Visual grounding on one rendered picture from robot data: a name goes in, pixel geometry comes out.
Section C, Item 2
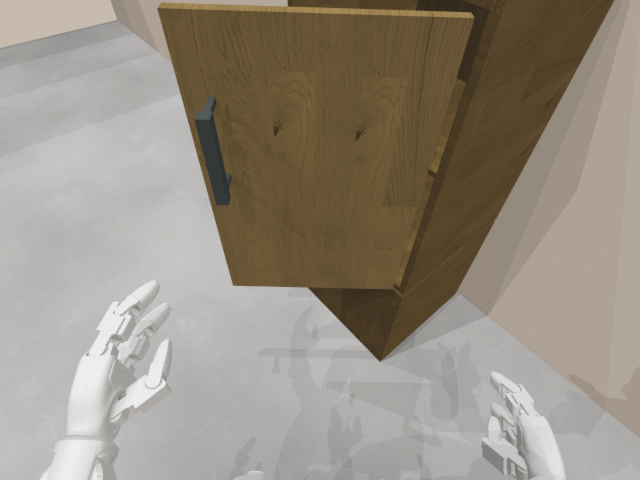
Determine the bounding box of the robot left hand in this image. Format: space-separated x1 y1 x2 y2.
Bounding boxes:
66 280 172 441

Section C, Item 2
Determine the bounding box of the robot right hand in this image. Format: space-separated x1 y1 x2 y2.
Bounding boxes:
482 371 566 480

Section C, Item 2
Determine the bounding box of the robot left forearm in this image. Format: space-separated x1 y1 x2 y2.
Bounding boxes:
40 436 119 480

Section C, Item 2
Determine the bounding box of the cupboard door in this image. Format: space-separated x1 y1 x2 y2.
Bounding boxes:
157 3 475 289

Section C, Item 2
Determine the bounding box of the handle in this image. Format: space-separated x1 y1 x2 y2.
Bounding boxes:
194 97 232 205

